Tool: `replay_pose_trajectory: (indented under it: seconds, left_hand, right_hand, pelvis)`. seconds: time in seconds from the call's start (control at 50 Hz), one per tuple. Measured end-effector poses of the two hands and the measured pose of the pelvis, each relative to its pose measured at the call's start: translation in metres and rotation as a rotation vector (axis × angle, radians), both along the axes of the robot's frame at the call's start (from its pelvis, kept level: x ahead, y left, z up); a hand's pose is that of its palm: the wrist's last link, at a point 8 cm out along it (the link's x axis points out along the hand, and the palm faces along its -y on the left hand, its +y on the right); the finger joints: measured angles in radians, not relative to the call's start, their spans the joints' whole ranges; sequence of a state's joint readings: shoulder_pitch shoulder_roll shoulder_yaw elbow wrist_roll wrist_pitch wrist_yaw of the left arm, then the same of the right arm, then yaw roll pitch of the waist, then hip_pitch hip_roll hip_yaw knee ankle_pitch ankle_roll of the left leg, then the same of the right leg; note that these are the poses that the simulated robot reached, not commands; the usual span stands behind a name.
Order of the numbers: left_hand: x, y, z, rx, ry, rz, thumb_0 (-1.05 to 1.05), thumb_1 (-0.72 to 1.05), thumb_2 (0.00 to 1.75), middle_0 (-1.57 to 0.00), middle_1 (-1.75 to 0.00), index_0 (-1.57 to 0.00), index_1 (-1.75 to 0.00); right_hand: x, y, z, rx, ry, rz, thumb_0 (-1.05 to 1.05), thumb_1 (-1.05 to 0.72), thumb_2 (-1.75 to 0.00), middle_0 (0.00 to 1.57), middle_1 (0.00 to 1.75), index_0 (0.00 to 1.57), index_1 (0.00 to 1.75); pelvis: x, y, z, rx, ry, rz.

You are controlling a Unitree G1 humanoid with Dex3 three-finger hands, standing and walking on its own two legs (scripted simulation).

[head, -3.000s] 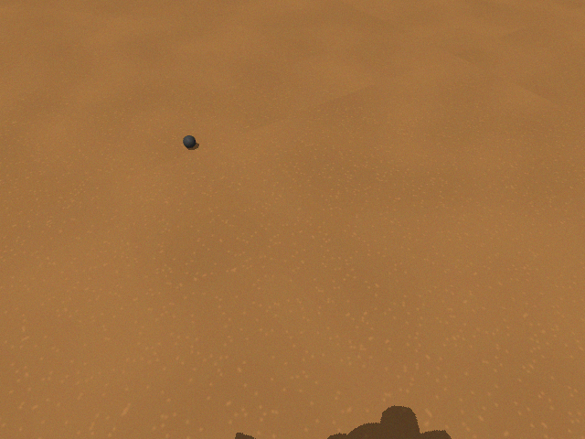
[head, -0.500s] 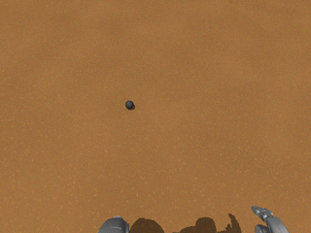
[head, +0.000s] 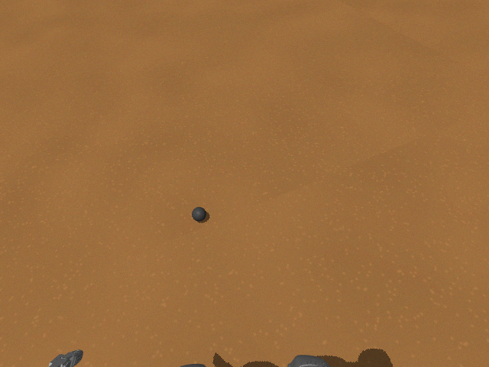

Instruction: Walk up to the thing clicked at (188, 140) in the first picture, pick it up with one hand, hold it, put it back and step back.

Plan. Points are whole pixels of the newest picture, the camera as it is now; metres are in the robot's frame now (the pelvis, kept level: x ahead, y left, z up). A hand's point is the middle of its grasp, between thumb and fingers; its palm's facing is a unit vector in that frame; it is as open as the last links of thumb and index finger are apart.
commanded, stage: walk up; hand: left
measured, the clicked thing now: (199, 214) +0.86 +0.24 -0.72
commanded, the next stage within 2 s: none
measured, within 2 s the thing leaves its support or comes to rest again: neither
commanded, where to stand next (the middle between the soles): +0.49 +0.02 m, yaw +0 degrees
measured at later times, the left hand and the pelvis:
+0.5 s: hand (92, 346) +0.19 +0.31 -0.16, palm faces -0.02 -0.95 -0.31, open 7.4 cm; pelvis +0.17 +0.04 +0.00, yaw +2 degrees
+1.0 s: hand (124, 238) +0.40 +0.27 -0.11, palm faces -0.04 -0.90 -0.43, open 7.4 cm; pelvis +0.32 +0.00 +0.00, yaw -1 degrees
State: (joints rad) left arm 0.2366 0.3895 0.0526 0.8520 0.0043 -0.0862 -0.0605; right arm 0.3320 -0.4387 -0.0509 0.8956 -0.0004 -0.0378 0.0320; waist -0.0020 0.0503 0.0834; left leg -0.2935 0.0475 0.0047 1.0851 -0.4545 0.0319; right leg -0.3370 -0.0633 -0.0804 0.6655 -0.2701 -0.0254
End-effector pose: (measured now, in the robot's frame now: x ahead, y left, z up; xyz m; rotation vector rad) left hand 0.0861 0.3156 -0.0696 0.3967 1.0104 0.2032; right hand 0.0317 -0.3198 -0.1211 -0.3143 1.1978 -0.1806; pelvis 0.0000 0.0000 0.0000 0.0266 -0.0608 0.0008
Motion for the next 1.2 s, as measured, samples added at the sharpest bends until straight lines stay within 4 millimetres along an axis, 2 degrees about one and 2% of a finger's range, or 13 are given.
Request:
replay_pose_trajectory:
  seconds: [0.1,0.2,0.34,0.4,0.44,0.5,0.62,0.74,0.84,0.92,0.98,1.08,1.2]
  left_hand:
    - [0.005,-0.011,0.009,-0.006,0.058,0.033,0.0,0.91,0.89,-0.21,-0.3,-0.2,-0.3]
    - [0.012,-0.007,0.002,-0.018,0.109,0.061,0.0,0.9,0.89,-0.21,-0.31,-0.2,-0.3]
    - [0.036,0.017,-0.029,-0.058,0.149,0.105,0.0,0.9,0.89,-0.21,-0.31,-0.2,-0.3]
    - [0.054,0.031,-0.049,-0.072,0.178,0.109,0.0,0.9,0.89,-0.21,-0.31,-0.2,-0.3]
    - [0.07,0.034,-0.054,-0.086,0.195,0.107,0.01,0.91,0.89,-0.21,-0.3,-0.2,-0.3]
    - [0.097,0.036,-0.051,-0.101,0.201,0.073,0.01,0.91,0.89,-0.2,-0.3,-0.2,-0.3]
    - [0.147,0.046,-0.037,-0.102,0.159,0.054,0.0,0.91,0.89,-0.21,-0.3,-0.2,-0.3]
    - [0.183,0.048,-0.022,-0.07,0.187,0.05,0.0,0.91,0.89,-0.2,-0.3,-0.2,-0.3]
    - [0.225,0.037,-0.012,-0.029,0.189,0.028,0.0,0.91,0.89,-0.2,-0.3,-0.2,-0.3]
    - [0.268,0.02,-0.01,0.019,0.15,0.01,0.01,0.91,0.9,-0.2,-0.3,-0.2,-0.3]
    - [0.295,0.004,-0.005,0.027,0.088,0.007,0.0,0.91,0.89,-0.2,-0.3,-0.2,-0.3]
    - [0.318,-0.011,0.008,0.01,0.051,0.021,0.0,0.91,0.89,-0.21,-0.3,-0.2,-0.3]
    - [0.335,-0.005,0.004,0.0,0.077,0.026,0.0,0.9,0.89,-0.21,-0.31,-0.2,-0.3]
  right_hand:
    - [0.061,0.0,0.014,0.03,-0.065,0.022,0.01,-0.9,-0.9,0.2,0.3,0.2,0.29]
    - [0.106,0.002,0.025,0.017,-0.069,0.047,0.01,-0.9,-0.9,0.2,0.3,0.2,0.29]
    - [0.176,0.02,0.035,-0.037,-0.057,0.111,0.01,-0.9,-0.9,0.2,0.3,0.2,0.29]
    - [0.21,0.034,0.038,-0.066,-0.1,0.126,0.01,-0.9,-0.9,0.2,0.3,0.2,0.29]
    - [0.226,0.042,0.043,-0.078,-0.147,0.124,0.01,-0.9,-0.9,0.2,0.3,0.2,0.29]
    - [0.238,0.051,0.054,-0.078,-0.182,0.087,0.01,-0.9,-0.9,0.2,0.3,0.2,0.3]
    - [0.244,0.057,0.065,-0.075,-0.153,0.056,0.01,-0.9,-0.9,0.2,0.3,0.21,0.3]
    - [0.25,0.047,0.057,-0.055,-0.101,0.013,0.01,-0.9,-0.9,0.2,0.3,0.21,0.3]
    - [0.264,0.028,0.038,-0.029,-0.05,-0.016,0.01,-0.9,-0.9,0.2,0.3,0.21,0.3]
    - [0.286,0.008,0.013,-0.004,-0.019,-0.031,0.01,-0.9,-0.9,0.2,0.3,0.21,0.3]
    - [0.308,0.005,0.002,0.015,0.006,-0.021,0.01,-0.9,-0.9,0.2,0.3,0.2,0.29]
    - [0.351,0.006,0.007,0.043,-0.011,0.008,0.01,-0.9,-0.9,0.2,0.3,0.2,0.29]
    - [0.392,0.007,0.018,0.021,-0.037,0.021,0.01,-0.9,-0.9,0.2,0.3,0.2,0.29]
  pelvis:
    - [0.032,-0.005,0.015,-0.009,0.001,-0.011]
    - [0.064,-0.004,0.017,-0.038,0.006,0.004]
    - [0.116,0.013,0.005,-0.077,0.012,0.034]
    - [0.14,0.026,-0.004,-0.048,0.007,0.036]
    - [0.152,0.034,-0.005,-0.05,0.0,0.028]
    - [0.169,0.041,0.003,-0.061,-0.01,0.027]
    - [0.203,0.045,0.016,-0.045,-0.019,0.021]
    - [0.238,0.04,0.02,-0.027,-0.012,0.002]
    - [0.271,0.027,0.016,-0.007,0.003,-0.01]
    - [0.301,0.009,0.003,-0.006,0.009,-0.018]
    - [0.317,-0.001,0.002,-0.019,0.0,-0.007]
    - [0.341,-0.004,0.013,-0.004,-0.006,-0.012]
    - [0.369,0.002,0.016,-0.029,-0.007,-0.001]
